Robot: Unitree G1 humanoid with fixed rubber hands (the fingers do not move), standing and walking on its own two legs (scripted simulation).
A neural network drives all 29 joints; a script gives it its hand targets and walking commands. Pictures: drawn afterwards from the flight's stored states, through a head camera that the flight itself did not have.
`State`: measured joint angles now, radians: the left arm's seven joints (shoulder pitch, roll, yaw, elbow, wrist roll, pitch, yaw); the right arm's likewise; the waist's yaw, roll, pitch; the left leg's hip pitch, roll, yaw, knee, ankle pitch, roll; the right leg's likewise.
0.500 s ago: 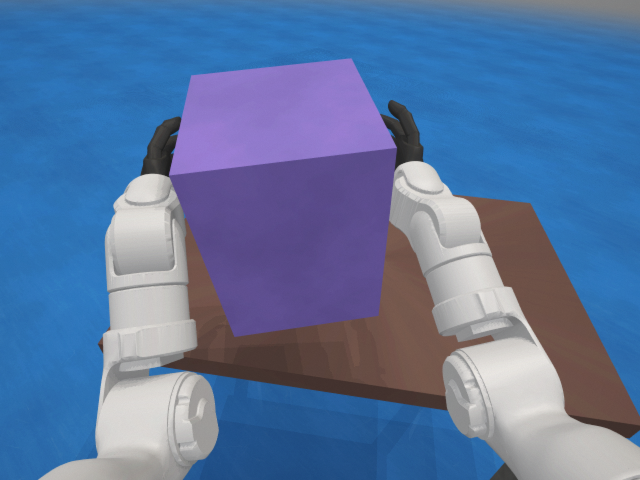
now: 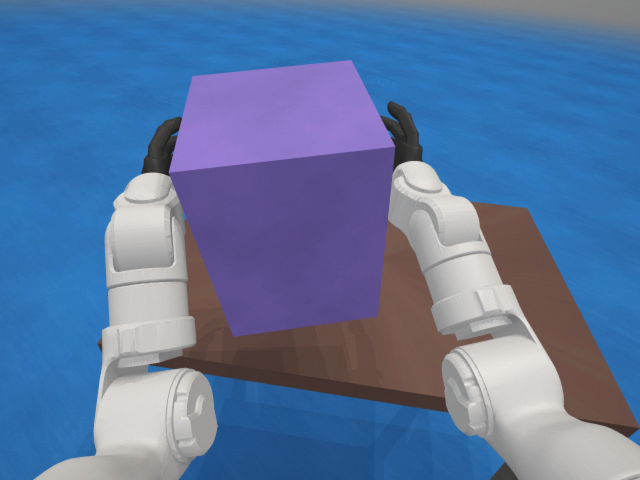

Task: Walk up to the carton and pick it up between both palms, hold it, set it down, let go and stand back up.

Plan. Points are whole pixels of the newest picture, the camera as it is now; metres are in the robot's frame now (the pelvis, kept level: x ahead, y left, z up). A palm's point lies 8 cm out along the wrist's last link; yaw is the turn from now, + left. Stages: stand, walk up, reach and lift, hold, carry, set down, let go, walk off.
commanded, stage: hold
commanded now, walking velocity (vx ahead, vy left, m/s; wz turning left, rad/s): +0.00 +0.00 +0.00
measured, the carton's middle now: (290, 203) +0.37 +0.00 +0.22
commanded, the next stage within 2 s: none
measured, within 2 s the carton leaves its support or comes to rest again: neither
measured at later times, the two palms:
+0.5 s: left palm (157, 178) +0.37 +0.15 +0.26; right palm (399, 167) +0.37 -0.13 +0.26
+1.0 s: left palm (157, 180) +0.37 +0.15 +0.25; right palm (399, 170) +0.37 -0.13 +0.26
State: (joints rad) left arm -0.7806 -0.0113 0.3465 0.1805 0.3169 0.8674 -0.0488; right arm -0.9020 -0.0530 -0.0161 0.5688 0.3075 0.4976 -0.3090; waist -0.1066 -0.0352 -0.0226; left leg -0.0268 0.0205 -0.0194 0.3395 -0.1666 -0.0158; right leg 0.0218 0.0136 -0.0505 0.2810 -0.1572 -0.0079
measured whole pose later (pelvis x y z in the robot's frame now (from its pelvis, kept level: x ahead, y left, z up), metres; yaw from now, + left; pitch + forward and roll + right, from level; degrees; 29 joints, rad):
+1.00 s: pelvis +0.00 +0.00 +0.00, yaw +0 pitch -9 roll -1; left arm -0.80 -0.01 0.36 0.20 0.33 0.87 -0.05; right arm -0.91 -0.05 -0.02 0.60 0.30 0.49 -0.30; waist -0.09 -0.03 -0.02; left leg -0.02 0.02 -0.02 0.34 -0.17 -0.01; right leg 0.02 0.01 -0.05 0.29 -0.16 -0.01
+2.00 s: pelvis +0.00 +0.00 +0.00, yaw +0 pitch -9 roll -1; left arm -0.80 -0.01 0.36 0.20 0.33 0.87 -0.05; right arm -0.91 -0.05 -0.02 0.60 0.30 0.49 -0.31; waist -0.10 -0.03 -0.03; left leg -0.02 0.02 -0.02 0.34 -0.17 -0.02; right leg 0.03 0.01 -0.05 0.28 -0.16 -0.01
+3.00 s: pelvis -0.01 +0.00 +0.00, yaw +0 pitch -8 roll -1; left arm -0.82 -0.01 0.36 0.24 0.33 0.85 -0.05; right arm -0.91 -0.04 -0.04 0.59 0.29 0.51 -0.31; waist -0.10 -0.03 -0.03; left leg -0.04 0.02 -0.02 0.34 -0.16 -0.01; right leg 0.00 0.01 -0.05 0.29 -0.16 -0.01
